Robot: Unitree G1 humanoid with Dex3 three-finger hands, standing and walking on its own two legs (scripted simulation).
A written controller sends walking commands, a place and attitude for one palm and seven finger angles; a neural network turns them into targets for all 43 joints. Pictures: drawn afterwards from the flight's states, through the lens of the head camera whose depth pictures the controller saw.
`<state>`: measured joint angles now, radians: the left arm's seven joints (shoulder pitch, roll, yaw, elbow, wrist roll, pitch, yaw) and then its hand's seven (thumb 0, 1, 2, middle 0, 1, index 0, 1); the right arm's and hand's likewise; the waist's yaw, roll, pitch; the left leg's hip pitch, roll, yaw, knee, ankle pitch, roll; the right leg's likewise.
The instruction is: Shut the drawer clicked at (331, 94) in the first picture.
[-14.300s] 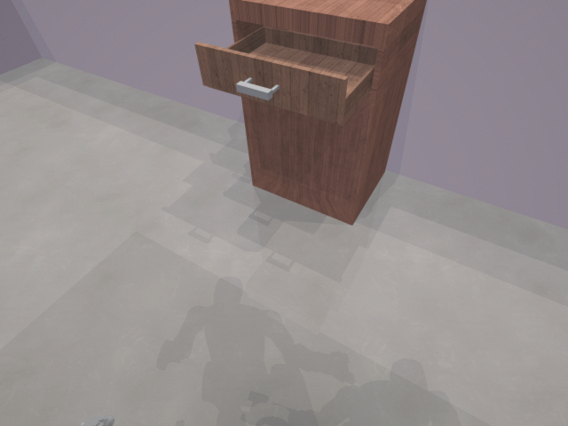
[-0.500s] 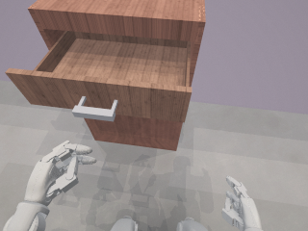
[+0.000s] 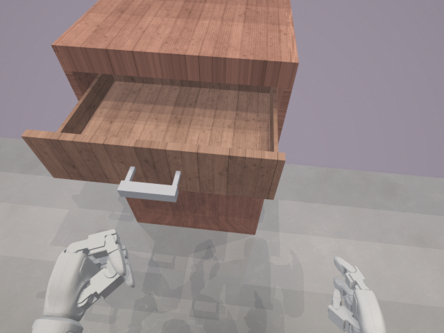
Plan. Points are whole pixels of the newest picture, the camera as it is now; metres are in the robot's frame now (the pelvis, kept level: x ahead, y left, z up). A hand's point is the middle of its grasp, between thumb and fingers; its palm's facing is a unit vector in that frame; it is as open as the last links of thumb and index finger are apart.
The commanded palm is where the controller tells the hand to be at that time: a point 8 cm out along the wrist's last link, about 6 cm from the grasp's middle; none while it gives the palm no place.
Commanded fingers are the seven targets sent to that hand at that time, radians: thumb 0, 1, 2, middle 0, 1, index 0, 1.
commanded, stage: raise the hand and make a fist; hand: left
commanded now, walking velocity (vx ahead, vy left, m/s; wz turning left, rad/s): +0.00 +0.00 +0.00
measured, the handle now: (151, 182) +0.40 +0.18 +0.02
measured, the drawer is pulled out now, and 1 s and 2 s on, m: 0.23 0.23 0.23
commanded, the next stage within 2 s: bring the fist close to the handle in 0.74 s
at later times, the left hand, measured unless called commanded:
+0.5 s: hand (122, 264) +0.20 +0.15 +0.12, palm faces -0.03 -1.00 -0.05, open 3.3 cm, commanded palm +0.16 +0.21 +0.12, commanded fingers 0.00 0.90 0.90 -1.40 -1.60 -1.40 -1.60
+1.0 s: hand (132, 260) +0.20 +0.14 +0.11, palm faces +0.00 -1.00 -0.07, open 3.3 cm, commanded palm +0.18 +0.20 +0.10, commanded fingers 0.00 0.90 0.90 -1.40 -1.60 -1.40 -1.60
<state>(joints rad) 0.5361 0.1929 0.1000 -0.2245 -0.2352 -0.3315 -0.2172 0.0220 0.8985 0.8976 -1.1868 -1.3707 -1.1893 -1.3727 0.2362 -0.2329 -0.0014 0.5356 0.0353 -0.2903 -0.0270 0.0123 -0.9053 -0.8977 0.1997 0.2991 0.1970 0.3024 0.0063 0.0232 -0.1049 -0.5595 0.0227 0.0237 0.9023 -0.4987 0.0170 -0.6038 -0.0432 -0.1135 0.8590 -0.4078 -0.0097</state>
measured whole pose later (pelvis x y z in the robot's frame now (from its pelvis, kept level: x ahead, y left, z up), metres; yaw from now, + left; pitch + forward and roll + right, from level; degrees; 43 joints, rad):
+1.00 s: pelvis +0.00 -0.02 +0.02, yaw +0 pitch +6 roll +0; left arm 0.46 0.20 0.12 -0.21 -0.24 -0.23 -0.21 0.02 0.90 0.90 -1.40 -1.60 -1.40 -1.60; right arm 0.25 -0.25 0.03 0.57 0.04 -0.30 -0.04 0.01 -0.90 -0.90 0.20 0.30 0.20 0.30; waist 0.01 0.05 -0.09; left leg -0.43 0.03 0.01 0.77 -0.44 -0.01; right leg -0.48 -0.02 -0.13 0.76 -0.37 -0.04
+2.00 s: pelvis -0.02 -0.01 -0.03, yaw -1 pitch +16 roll +0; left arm 0.01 0.19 0.13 0.27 -0.20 -0.42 -0.19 0.02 0.90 0.90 -1.40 -1.60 -1.40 -1.60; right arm 0.23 -0.24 0.01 0.57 0.02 -0.16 -0.01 0.01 -0.90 -0.90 0.20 0.30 0.20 0.30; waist -0.03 0.02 -0.12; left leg -0.80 0.03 0.04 1.05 -0.52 0.01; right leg -0.86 -0.05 -0.09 1.03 -0.44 -0.03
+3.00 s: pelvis -0.03 -0.01 -0.03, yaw +0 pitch +17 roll -1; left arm -0.34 0.25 0.15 0.61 -0.17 -0.43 -0.17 -0.06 0.80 0.95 -1.40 -1.60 -1.40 -1.60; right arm 0.24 -0.25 0.03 0.63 0.03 -0.10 -0.04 0.01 -0.91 -0.90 0.20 0.30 0.20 0.30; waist -0.05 0.02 -0.11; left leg -0.86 0.02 0.01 1.07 -0.51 0.00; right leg -0.90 -0.05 -0.11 1.03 -0.42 -0.03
